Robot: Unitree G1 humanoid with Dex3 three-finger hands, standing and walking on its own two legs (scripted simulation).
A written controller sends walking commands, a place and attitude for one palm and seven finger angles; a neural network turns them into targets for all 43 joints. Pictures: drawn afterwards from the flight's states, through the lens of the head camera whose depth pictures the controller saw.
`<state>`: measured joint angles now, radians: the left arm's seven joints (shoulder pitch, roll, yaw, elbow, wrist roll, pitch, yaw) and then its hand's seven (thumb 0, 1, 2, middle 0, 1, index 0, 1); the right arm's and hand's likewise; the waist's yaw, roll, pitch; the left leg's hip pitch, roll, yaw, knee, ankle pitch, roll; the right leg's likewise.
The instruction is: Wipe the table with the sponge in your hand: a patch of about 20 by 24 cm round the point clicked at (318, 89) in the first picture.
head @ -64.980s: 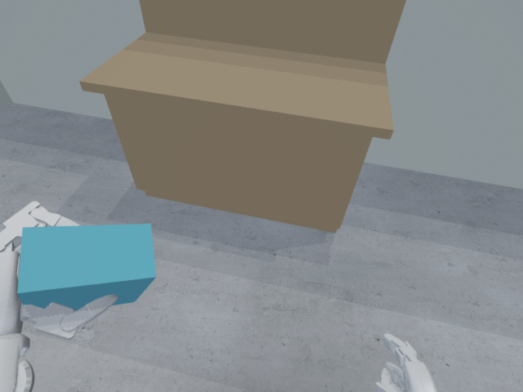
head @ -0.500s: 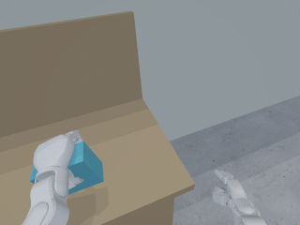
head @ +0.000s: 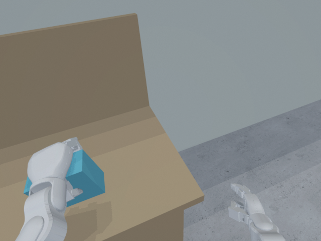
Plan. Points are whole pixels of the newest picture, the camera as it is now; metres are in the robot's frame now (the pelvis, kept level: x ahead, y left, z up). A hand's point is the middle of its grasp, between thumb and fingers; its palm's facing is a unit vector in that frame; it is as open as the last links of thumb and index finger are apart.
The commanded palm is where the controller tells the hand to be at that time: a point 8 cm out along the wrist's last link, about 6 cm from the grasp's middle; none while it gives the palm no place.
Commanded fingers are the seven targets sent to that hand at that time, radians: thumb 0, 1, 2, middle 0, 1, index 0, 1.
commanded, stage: bring the sponge back beside the body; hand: left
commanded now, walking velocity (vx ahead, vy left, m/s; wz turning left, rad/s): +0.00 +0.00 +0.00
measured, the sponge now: (73, 184) +0.22 +0.27 +0.05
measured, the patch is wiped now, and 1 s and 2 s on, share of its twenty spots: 1.00 1.00 1.00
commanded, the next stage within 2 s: step back with the hand held close in 1.32 s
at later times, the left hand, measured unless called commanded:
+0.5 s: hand (59, 176) +0.21 +0.27 +0.11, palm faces +0.13 -0.19 -0.97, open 9.9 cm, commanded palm +0.16 +0.27 +0.18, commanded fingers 0.00 0.10 1.30 -1.20 -1.60 -1.20 -1.60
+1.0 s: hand (42, 185) +0.18 +0.30 +0.11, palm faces +0.13 -0.19 -0.97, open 9.9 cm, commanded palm +0.14 +0.29 +0.18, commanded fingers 0.00 0.10 1.30 -1.20 -1.60 -1.20 -1.60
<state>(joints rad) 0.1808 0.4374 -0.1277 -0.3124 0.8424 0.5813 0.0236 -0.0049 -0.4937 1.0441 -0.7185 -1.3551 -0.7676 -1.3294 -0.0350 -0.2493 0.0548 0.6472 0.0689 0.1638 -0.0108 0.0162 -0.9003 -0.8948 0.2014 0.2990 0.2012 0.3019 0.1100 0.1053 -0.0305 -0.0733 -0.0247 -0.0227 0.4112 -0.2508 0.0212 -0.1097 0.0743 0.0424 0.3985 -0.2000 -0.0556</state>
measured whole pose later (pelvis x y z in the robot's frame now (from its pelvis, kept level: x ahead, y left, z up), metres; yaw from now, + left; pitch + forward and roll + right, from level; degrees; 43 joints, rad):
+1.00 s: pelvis -0.01 +0.01 +0.00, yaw +1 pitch -5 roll -1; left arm 0.30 0.50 -0.04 -0.41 0.82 0.55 -0.03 -0.01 -0.49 1.05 -0.72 -1.35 -0.77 -1.33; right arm -0.03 -0.25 0.06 0.63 0.07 0.12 -0.03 0.02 -0.90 -0.89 0.20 0.30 0.20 0.30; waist 0.12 0.11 -0.02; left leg -0.09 -0.04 -0.03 0.43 -0.25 0.04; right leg -0.11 0.06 0.04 0.40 -0.20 -0.04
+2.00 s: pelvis -0.04 +0.04 -0.02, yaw +3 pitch +1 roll -3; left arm 0.50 0.39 0.32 -0.53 -0.07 -0.04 0.15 -0.01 -0.50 1.05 -0.72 -1.36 -0.77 -1.34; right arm 0.25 -0.23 0.00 0.57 0.04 0.05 -0.08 0.02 -0.90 -0.89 0.20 0.30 0.20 0.30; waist -0.03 0.00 -0.09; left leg -0.41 -0.06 -0.06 0.68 -0.29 0.06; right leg -0.39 0.04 -0.01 0.58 -0.22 0.00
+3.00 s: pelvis -0.28 +0.03 -0.02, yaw +2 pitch +0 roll -2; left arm 0.46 0.41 0.35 -0.54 -0.05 -0.07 0.13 -0.01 -0.52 1.06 -0.73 -1.37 -0.77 -1.35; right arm 0.24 -0.13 0.07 0.58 0.02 -0.08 -0.03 0.01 -0.89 -0.89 0.21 0.30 0.21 0.30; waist -0.02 -0.02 -0.10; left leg -0.42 0.06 0.02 0.65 -0.26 0.00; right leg -0.29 0.02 -0.03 0.57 -0.29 0.01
